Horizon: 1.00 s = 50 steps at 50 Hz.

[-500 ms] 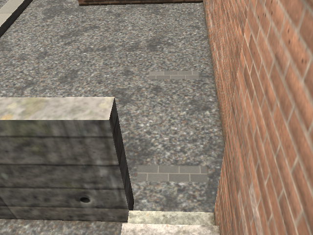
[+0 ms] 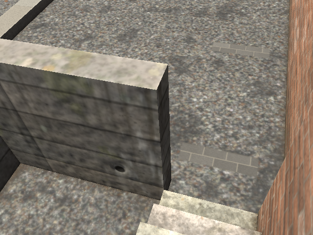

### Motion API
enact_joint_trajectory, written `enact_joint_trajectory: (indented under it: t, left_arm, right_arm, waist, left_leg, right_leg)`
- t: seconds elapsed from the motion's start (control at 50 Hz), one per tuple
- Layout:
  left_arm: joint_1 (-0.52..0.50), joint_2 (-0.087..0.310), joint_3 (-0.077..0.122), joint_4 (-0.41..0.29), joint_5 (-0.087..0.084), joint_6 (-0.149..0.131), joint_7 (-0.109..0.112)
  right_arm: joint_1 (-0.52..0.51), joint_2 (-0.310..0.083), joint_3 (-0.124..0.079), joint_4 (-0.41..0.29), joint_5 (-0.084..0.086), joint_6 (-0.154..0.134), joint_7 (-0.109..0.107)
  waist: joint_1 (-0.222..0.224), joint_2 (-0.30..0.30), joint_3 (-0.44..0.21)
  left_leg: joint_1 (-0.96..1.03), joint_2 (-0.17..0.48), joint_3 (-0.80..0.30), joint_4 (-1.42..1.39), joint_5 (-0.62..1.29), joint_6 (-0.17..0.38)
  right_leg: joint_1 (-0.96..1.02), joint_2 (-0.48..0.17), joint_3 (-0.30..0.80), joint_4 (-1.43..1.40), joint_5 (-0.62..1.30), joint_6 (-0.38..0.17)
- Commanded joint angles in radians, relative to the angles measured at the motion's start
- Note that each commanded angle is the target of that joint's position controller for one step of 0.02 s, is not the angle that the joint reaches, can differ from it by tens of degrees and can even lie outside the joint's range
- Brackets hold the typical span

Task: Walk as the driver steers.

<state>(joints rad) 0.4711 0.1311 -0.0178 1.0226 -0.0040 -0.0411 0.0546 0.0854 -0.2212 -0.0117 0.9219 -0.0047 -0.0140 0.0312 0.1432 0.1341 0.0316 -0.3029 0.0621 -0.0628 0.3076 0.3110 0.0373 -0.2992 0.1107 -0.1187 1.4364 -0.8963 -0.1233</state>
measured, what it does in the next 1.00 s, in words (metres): goes down: left foot 0.21 m lower, then right foot 0.22 m lower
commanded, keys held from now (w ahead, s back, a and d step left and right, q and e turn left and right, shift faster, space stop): w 1.00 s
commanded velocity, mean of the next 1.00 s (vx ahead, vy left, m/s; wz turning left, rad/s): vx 0.50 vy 0.00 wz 0.00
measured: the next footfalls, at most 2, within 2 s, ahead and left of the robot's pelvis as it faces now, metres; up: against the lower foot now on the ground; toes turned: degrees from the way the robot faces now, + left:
left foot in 0.02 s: +0.12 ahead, +0.10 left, -0.21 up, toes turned +1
right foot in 0.48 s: +0.31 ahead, -0.13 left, -0.43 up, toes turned -3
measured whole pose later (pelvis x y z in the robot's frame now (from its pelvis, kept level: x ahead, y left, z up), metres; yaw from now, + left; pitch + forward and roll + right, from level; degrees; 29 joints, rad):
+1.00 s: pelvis +0.45 -0.03 -0.44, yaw -1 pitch -1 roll -5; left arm 0.49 0.14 0.00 1.06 -0.01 -0.05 0.08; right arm 0.11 -0.23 -0.02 0.93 -0.01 -0.02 0.02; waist 0.13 0.10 -0.03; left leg -0.33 0.07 -0.07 0.35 0.31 0.08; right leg -0.32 0.10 -0.11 1.48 -0.91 -0.13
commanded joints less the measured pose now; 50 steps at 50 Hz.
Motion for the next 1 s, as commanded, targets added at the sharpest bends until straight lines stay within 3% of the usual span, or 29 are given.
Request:
enact_joint_trajectory:
  t: [0.02,0.04,0.08,0.1,0.14,0.18,0.22,0.24,0.28,0.36,0.46,0.48,0.5,0.52,0.56,0.58,0.6,0.62,0.64,0.66,0.68,0.72,0.76,0.8,0.82,0.86,0.92,0.96,1.0]
  left_arm:
    - [0.087,0.201,0.068,0.014,0.008,-0.001,-0.028]
    - [0.016,0.164,0.076,0.008,0.032,-0.007,-0.036]
    - [0.049,0.149,0.050,-0.079,-0.029,-0.032,-0.019]
    - [0.024,0.121,0.039,-0.092,-0.035,-0.031,-0.004]
    - [-0.076,0.123,0.062,-0.066,-0.005,-0.011,-0.022]
    - [-0.165,0.062,0.055,-0.070,0.016,0.007,-0.025]
    - [-0.012,0.061,0.071,0.015,0.035,-0.004,-0.021]
    - [-0.036,0.096,0.091,-0.002,0.030,-0.008,-0.023]
    - [-0.157,0.103,0.082,-0.052,0.027,-0.001,-0.023]
    - [-0.383,0.089,0.054,-0.118,0.004,-0.003,-0.039]
    - [-0.071,0.180,0.084,-0.027,-0.007,-0.013,-0.020]
    - [0.124,0.187,0.093,0.017,-0.003,0.000,-0.016]
    - [0.146,0.249,0.096,0.025,0.035,0.009,-0.017]
    - [0.240,0.307,0.101,0.058,0.038,-0.002,-0.035]
    - [0.307,0.223,0.080,0.096,-0.048,0.001,-0.067]
    - [0.259,0.230,0.081,0.074,-0.041,0.006,-0.061]
    - [0.284,0.236,0.064,0.089,-0.046,0.000,-0.053]
    - [0.313,0.312,0.085,0.128,-0.053,-0.003,-0.035]
    - [0.214,0.220,0.057,0.099,-0.032,-0.014,-0.029]
    - [0.136,0.184,0.036,0.074,-0.018,-0.018,-0.024]
    - [-0.061,0.044,-0.025,0.011,-0.029,-0.026,-0.004]
    - [-0.091,0.157,-0.017,-0.038,-0.053,-0.041,-0.002]
    - [0.021,0.157,-0.010,-0.007,-0.112,-0.056,0.016]
    - [0.151,0.171,0.003,0.018,-0.086,-0.041,0.026]
    - [0.108,0.139,0.003,0.016,-0.048,-0.035,0.023]
    - [0.118,0.121,0.002,0.005,-0.049,-0.033,0.030]
    - [0.103,0.147,0.026,0.002,0.001,-0.001,0.039]
    - [0.026,0.218,0.055,0.018,0.001,0.004,0.037]
    - [0.090,0.190,0.068,0.049,0.001,-0.028,0.013]
  right_arm:
    - [0.281,-0.060,-0.030,0.028,0.002,-0.011,-0.004]
    - [0.485,-0.092,-0.045,0.107,0.007,-0.004,-0.009]
    - [0.486,-0.111,-0.034,0.086,0.032,0.005,-0.006]
    - [0.500,-0.216,-0.081,0.123,0.013,-0.007,-0.008]
    - [0.426,-0.080,-0.014,0.115,-0.020,-0.039,-0.012]
    - [0.394,0.010,0.041,0.129,-0.005,-0.073,-0.024]
    - [0.249,-0.085,0.023,0.091,-0.027,-0.083,-0.012]
    - [0.239,-0.093,0.014,0.110,0.004,-0.095,-0.012]
    - [0.214,-0.099,0.002,0.118,0.048,-0.100,-0.008]
    - [0.361,-0.084,0.005,0.125,-0.002,-0.059,-0.038]
    - [0.426,-0.070,-0.012,0.146,-0.062,-0.020,-0.056]
    - [0.357,-0.102,-0.020,0.152,-0.077,0.002,-0.069]
    - [0.470,-0.093,-0.029,0.162,-0.059,0.014,-0.056]
    - [0.605,0.000,-0.024,0.175,-0.025,0.013,-0.037]
    - [0.507,-0.021,-0.014,0.124,-0.059,0.027,-0.064]
    - [0.354,-0.036,-0.012,0.084,-0.066,0.024,-0.053]
    - [0.369,-0.006,-0.007,0.085,-0.070,0.023,-0.043]
    - [0.352,0.012,0.001,0.052,-0.069,0.029,-0.037]
    - [0.184,0.017,0.009,0.005,-0.066,0.021,-0.047]
    - [0.139,0.004,0.008,0.001,-0.052,0.019,-0.043]
    - [0.137,0.039,0.031,-0.010,-0.022,0.020,-0.029]
    - [0.243,0.059,0.033,0.091,-0.041,0.047,-0.023]
    - [0.164,-0.024,0.012,0.061,-0.023,0.033,-0.011]
    - [0.037,-0.034,0.010,0.020,-0.038,0.008,-0.014]
    - [0.055,-0.043,0.002,0.025,-0.056,0.010,-0.007]
    - [-0.016,-0.019,0.006,-0.008,-0.029,0.008,-0.007]
    - [-0.085,-0.015,-0.003,-0.069,-0.006,-0.007,-0.013]
    - [0.075,-0.053,-0.028,-0.031,0.000,-0.007,-0.011]
    - [0.309,-0.082,-0.032,0.047,0.004,-0.027,-0.014]
  waist:
    - [-0.119,-0.099,0.031]
    - [-0.217,0.080,-0.096]
    - [-0.205,0.142,-0.306]
    - [-0.212,0.182,-0.326]
    - [-0.172,-0.010,-0.098]
    - [-0.112,-0.153,0.080]
    - [-0.019,-0.085,-0.014]
    - [-0.023,-0.027,-0.004]
    - [-0.064,0.028,0.022]
    - [-0.215,-0.068,0.101]
    - [-0.171,-0.138,0.114]
    - [-0.080,-0.134,0.044]
    - [-0.112,-0.255,0.025]
    - [-0.152,-0.467,-0.119]
    - [-0.088,-0.326,-0.116]
    - [-0.063,-0.235,-0.036]
    - [-0.097,-0.299,0.001]
    - [-0.093,-0.443,-0.024]
    - [-0.102,-0.249,0.116]
    - [-0.122,-0.256,0.126]
    - [-0.228,-0.162,0.151]
    - [-0.253,-0.284,0.032]
    - [-0.211,-0.238,0.068]
    - [-0.109,-0.262,0.104]
    - [-0.136,-0.218,0.087]
    - [-0.088,-0.193,0.114]
    - [0.001,-0.196,0.185]
    - [-0.068,-0.303,0.084]
    - [-0.157,-0.126,0.002]
  left_leg:
    - [0.414,-0.016,0.071,-0.221,0.080,0.044]
    - [0.763,0.118,-0.068,-0.006,0.488,0.120]
    - [0.988,0.237,-0.067,0.453,0.443,0.148]
    - [0.812,0.357,-0.293,0.280,-0.204,0.295]
    - [0.359,0.265,-0.243,0.201,-0.716,0.242]
    - [-0.131,0.203,-0.146,0.196,-0.472,0.155]
    - [-0.416,0.163,-0.089,0.185,-0.289,0.149]
    - [-0.328,0.129,-0.068,0.242,-0.282,0.129]
    - [-0.286,0.113,-0.062,0.275,-0.529,0.096]
    - [-0.147,0.074,-0.054,0.442,-0.666,0.131]
    - [-0.070,0.015,-0.057,0.859,-0.474,0.130]
    - [-0.118,0.030,-0.116,1.037,-0.346,0.151]
    - [-0.210,-0.091,-0.059,1.317,-0.615,0.128]
    - [-0.608,-0.180,0.037,1.644,-1.379,0.086]
    - [-0.852,-0.136,0.025,1.766,-1.242,0.063]
    - [-0.871,-0.127,0.014,1.666,-1.076,0.073]
    - [-0.871,-0.107,0.004,1.691,-1.081,0.063]
    - [-0.932,-0.108,0.010,1.722,-1.164,0.031]
    - [-0.922,-0.047,-0.139,1.435,-0.753,0.008]
    - [-0.857,-0.062,-0.077,1.367,-0.704,-0.007]
    - [-0.520,-0.056,-0.045,0.980,-0.355,-0.054]
    - [-0.076,-0.116,0.106,1.017,-0.128,-0.076]
    - [-0.365,-0.062,-0.017,0.824,0.146,-0.027]
    - [-0.557,-0.062,-0.027,0.725,0.046,-0.021]
    - [-0.441,-0.038,0.008,0.587,0.220,-0.031]
    - [-0.290,-0.059,0.021,0.419,0.231,-0.034]
    - [-0.215,-0.029,0.044,0.090,0.026,-0.011]
    - [-0.066,0.068,-0.064,0.108,0.009,0.053]
    - [0.201,0.009,0.054,-0.178,-0.063,0.076]
  right_leg:
    - [-0.275,-0.114,0.255,0.125,1.137,-0.063]
    - [-0.627,-0.004,0.139,0.531,0.273,-0.045]
    - [-1.000,-0.087,0.144,0.642,-0.049,-0.052]
    - [-0.991,-0.121,0.231,0.670,0.101,-0.047]
    - [-0.924,-0.102,0.300,0.364,0.466,0.025]
    - [-0.685,-0.076,0.263,0.010,0.825,0.111]
    - [-0.194,-0.062,0.170,-0.164,1.111,0.144]
    - [-0.254,-0.067,0.210,-0.301,1.267,0.139]
    - [-0.211,-0.100,0.205,-0.526,1.485,0.114]
    - [-0.166,-0.119,0.158,-0.899,1.470,0.115]
    - [0.065,-0.203,0.146,-1.173,1.399,0.070]
    - [0.277,-0.254,0.116,-1.224,1.365,0.055]
    - [0.425,-0.307,0.199,-1.281,1.489,0.066]
    - [0.849,-0.389,0.197,-0.719,2.032,0.047]
    - [0.718,-0.465,0.354,-0.676,1.778,0.014]
    - [0.512,-0.430,0.398,-0.796,1.349,0.016]
    - [0.420,-0.477,0.458,-0.752,1.540,-0.041]
    - [0.361,-0.584,0.695,-0.860,1.168,-0.161]
    - [0.136,-0.489,0.551,-0.884,0.910,-0.136]
    - [0.036,-0.452,0.528,-0.889,0.818,-0.102]
    - [-0.341,-0.336,0.334,-0.891,0.790,-0.063]
    - [-0.487,-0.314,0.254,-0.910,0.970,-0.005]
    - [-0.217,-0.277,0.291,-0.744,0.720,-0.001]
    - [0.005,-0.264,0.355,-0.631,0.767,-0.012]
    - [-0.096,-0.239,0.319,-0.567,0.611,-0.030]
    - [-0.172,-0.231,0.319,-0.532,0.589,-0.032]
    - [-0.142,-0.242,0.379,-0.467,0.750,-0.084]
    - [-0.152,-0.291,0.485,-0.309,0.800,-0.152]
    - [-0.123,-0.167,0.273,0.025,0.878,-0.112]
